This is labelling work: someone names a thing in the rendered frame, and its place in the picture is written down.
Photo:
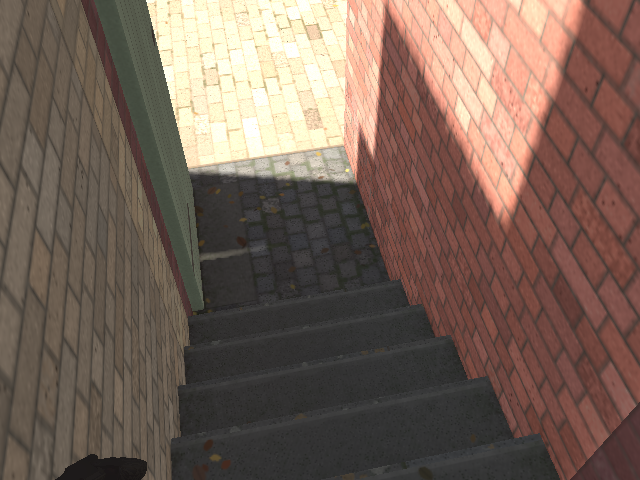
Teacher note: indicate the left robot hand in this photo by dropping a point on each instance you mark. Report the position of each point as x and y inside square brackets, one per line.
[92, 468]

